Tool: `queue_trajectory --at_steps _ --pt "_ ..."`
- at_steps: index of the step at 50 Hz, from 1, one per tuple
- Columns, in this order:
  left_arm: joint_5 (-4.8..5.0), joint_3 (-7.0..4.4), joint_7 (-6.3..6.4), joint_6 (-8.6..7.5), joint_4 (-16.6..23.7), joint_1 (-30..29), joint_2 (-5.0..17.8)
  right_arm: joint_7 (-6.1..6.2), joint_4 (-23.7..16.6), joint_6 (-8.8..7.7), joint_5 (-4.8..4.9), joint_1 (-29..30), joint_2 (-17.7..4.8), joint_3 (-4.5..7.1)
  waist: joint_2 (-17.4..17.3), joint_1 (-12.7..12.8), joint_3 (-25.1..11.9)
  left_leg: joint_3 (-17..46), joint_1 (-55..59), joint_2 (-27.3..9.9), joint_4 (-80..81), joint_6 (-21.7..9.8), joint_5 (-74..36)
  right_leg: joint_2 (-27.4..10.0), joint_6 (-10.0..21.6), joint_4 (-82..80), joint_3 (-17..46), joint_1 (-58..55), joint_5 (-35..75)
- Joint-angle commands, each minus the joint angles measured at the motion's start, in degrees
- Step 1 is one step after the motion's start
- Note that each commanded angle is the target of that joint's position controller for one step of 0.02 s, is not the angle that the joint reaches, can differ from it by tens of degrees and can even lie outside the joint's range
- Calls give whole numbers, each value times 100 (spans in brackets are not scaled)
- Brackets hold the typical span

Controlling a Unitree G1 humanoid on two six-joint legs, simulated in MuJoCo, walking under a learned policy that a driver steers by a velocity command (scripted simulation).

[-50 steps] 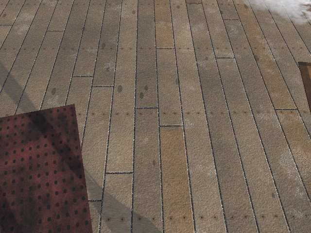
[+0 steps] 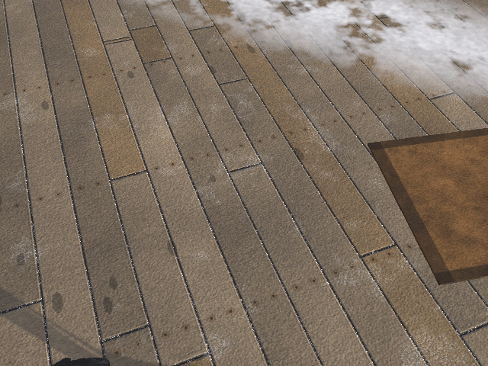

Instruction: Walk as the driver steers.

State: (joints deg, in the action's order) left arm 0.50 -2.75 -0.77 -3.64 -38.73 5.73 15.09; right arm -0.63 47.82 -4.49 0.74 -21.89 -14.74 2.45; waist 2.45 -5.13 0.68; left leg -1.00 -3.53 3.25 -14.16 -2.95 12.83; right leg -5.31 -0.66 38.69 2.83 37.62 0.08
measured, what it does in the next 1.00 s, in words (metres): walks ahead, turning left: right foot, then left foot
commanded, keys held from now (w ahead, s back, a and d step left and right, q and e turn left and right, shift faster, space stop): w+q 0.96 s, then w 0.04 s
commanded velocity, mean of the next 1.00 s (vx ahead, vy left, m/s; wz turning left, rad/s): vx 0.50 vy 0.00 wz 0.46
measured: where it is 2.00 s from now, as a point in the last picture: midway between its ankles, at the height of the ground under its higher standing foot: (114, 210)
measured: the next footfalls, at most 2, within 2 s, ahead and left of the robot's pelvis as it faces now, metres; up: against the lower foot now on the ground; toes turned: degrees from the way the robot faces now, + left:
right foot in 0.16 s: +0.26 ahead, -0.15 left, +0.00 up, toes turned +3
left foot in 0.66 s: +0.48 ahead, +0.17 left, +0.00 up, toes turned +23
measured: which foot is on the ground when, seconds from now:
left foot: down 0.00-0.16, up 0.18-0.64, down 0.66-1.00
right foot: up 0.00-0.14, down 0.16-0.66, up 0.68-1.00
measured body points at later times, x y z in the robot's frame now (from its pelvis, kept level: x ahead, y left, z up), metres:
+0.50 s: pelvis +0.26 -0.03 +0.00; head +0.28 -0.02 +0.45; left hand +0.24 +0.26 -0.13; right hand +0.49 -0.25 -0.10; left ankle +0.38 +0.16 -0.68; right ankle +0.22 -0.15 -0.75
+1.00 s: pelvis +0.51 +0.11 +0.00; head +0.53 +0.14 +0.45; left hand +0.57 +0.43 -0.09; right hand +0.71 -0.11 -0.10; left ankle +0.44 +0.15 -0.75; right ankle +0.76 +0.03 -0.69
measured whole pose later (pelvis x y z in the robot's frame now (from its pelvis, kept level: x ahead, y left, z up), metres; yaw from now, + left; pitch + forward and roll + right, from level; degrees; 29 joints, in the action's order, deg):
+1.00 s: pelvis +0.51 +0.11 +0.00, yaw +31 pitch +2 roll -1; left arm -0.5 -3.2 -0.4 -5.2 -40.9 2.5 16.9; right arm 0.4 40.9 -2.5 0.9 -19.5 -15.7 3.8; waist 2.0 -3.6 2.0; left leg 6.7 -8.6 6.1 -19.9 -5.0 12.6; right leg -4.6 -3.6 39.6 5.5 38.0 0.0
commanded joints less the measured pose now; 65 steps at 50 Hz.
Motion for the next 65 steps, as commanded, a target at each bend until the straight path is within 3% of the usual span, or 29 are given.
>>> queue_trajectory --at_steps 1,5,7,8,9,10,11,14,19,24,29,31,33,34,35,36,37,38,40,48,53,56,58,59,60,61,62,63,65 --pt "42 -44 -82 -143 591 -817 259 34 -179 -6 57 -172 -984 230 -615 -52 220 902 -135 -1471 347 -848 -1449 210 11 -554 -159 -271 313" --pt "42 -138 -164 -258 628 -685 497 103 -111 126 78 -151 -1173 305 -764 234 151 1266 230 -1681 -232 -701 -1874 390 211 -1094 -121 -876 -329" --pt "-31 -345 -82 -287 291 588 896 115 -164 135 52 4 -1047 254 -675 907 -672 946 -298 -1217 -1656 -412 -2740 367 516 -1252 -167 -2940 -207" --pt "-136 -462 -3 -271 162 1681 1348 115 -376 106 -102 97 -653 108 8 1330 -1655 651 -1479 -770 -3478 -158 -1226 -809 901 -976 992 -4730 10" --pt "-151 -501 -22 -204 45 1870 1629 96 -453 -5 15 -734 -138 -43 1591 943 -2373 473 -3455 -63 -5227 148 2065 -1999 1757 -1524 3379 -6226 -983" --pt "-84 -385 -9 -171 56 1843 1060 92 -331 -43 153 -468 -762 107 1008 1153 -2031 912 -4051 -364 -5899 184 1999 -1841 1679 -1899 3595 -5884 -1938" --pt "-37 -292 17 -169 49 1514 797 89 -469 -40 189 70 -996 192 655 1145 -1193 807 -4293 -588 -5990 178 1466 -1643 1429 -2013 2666 -5162 -1878" --pt "-121 -176 -12 -225 -16 686 438 94 -541 103 80 368 -751 228 383 621 -294 738 -3598 -1052 -5445 237 503 -1061 1171 -2630 1195 -3347 -880" --pt "-125 -293 40 -345 -286 583 650 79 -732 314 48 612 -450 201 123 432 42 753 -3690 -1143 -4740 377 -290 -1045 1232 -3096 56 -2906 194" --pt "-85 -362 123 -262 -479 795 910 -107 -997 253 41 1475 -324 123 -11 735 259 334 -3473 -1033 -3127 281 -1520 -905 1029 -3146 -854 -3132 320" --pt "64 -455 135 -84 -701 1115 1163 -245 -1386 278 41 2112 -436 140 18 880 441 -27 -3541 -873 -2367 -18 -884 -1177 838 -2735 -1177 -4054 854" --pt "120 -503 157 -7 -702 1045 1341 -262 -1434 310 19 1874 -610 237 209 644 155 -373 -2911 -519 -2301 -242 -257 -1170 708 -1983 -1367 -4254 2672" --pt "156 -472 187 74 -669 935 1313 -195 -1072 345 47 395 -1083 530 105 -187 -651 -597 -804 41 -1841 -603 -426 -838 430 81 -1671 -3701 3512" --pt "-36 -339 199 35 -550 1074 989 -66 -889 405 74 -460 -1651 730 -723 -442 -1179 819 952 -784 -1724 -981 -615 -541 127 1980 -1707 -2154 1344" --pt "-185 -101 129 -133 -221 1488 263 -74 -1014 320 90 -116 -2128 731 -1916 305 -1731 4175 2385 -2026 -869 -2037 664 680 -173 3701 -806 159 -3448" --pt "48 -185 58 -324 -183 802 800 -122 -1149 228 60 -244 -1597 584 -1112 -186 -2014 4680 2480 -2195 -251 -1970 1081 542 -55 4130 225 743 -3370" --pt "210 -226 27 -417 -32 391 964 -134 -1092 150 20 -61 -1318 499 -906 -166 -1235 3882 1943 -2057 -210 -1727 649 319 79 3970 166 1127 -2804" --pt "116 -200 69 -465 -68 363 884 -123 -1122 118 38 265 -1169 448 -454 85 -827 3217 1132 -1805 -253 -1534 68 68 134 3499 170 873 -2316" --pt "-73 -266 104 -394 -149 507 940 -74 -1298 115 -59 841 -874 344 -492 509 -499 2453 -77 -1456 -85 -1369 -947 -189 69 2803 225 76 -1813" --pt "-114 -105 55 -215 152 -539 472 148 -1102 121 26 426 -1089 409 -654 260 -77 1533 -1067 -841 75 -1057 -1214 268 -349 29 19 -461 243" --pt "-31 -105 -106 -326 280 -1002 599 155 -811 140 46 -31 -989 370 -759 16 32 1861 -487 -1171 -270 -934 -820 367 -141 -868 59 -694 556" --pt "-31 -170 -134 -382 269 -764 758 165 -735 195 13 -33 -1026 391 -959 179 55 2136 2 -1388 -670 -823 -1433 420 138 -1081 -34 -920 -210" --pt "-102 -317 -86 -427 11 270 1019 147 -794 217 -7 120 -843 318 -873 717 -580 1817 -143 -943 -1879 -572 -2655 384 509 -1263 -93 -2482 -124" --pt "-171 -395 -64 -432 -83 1187 1353 152 -909 205 -104 -12 -619 210 -206 1011 -1480 1444 -1072 -526 -3506 -336 -1609 -558 960 -1012 970 -4150 11" --pt "-123 -508 -111 -355 -372 1740 1679 139 -887 131 62 -864 -250 102 1632 750 -2074 931 -3167 328 -5403 124 1668 -1659 1912 -1673 3607 -5871 -1400" --pt "65 -375 -139 -338 -383 1767 1138 145 -815 92 124 -560 -771 174 1000 966 -1642 1283 -3961 42 -6014 126 1947 -1677 1798 -2168 4196 -5706 -2906" --pt "51 -287 -108 -306 -322 1405 868 137 -960 77 129 214 -1030 247 444 1066 -813 1158 -4207 -207 -6087 98 1426 -1460 1534 -2275 3362 -4962 -2892" --pt "-36 -233 -90 -264 -260 1069 801 141 -1071 64 55 621 -970 226 48 943 -404 903 -4066 -452 -5889 97 1005 -1224 1406 -2363 2706 -4223 -2291" --pt "-120 -146 -75 -250 -272 818 626 105 -1147 22 -62 765 -800 233 157 659 -93 762 -3618 -785 -5224 128 511 -810 1350 -2600 2004 -3348 -1236"
Velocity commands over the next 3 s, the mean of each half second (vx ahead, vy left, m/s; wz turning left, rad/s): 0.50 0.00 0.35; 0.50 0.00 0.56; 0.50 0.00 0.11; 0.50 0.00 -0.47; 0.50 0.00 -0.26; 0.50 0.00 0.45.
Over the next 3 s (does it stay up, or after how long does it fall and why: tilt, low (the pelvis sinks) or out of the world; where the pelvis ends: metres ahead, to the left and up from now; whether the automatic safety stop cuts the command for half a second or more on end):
stays up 1.55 0.47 0.00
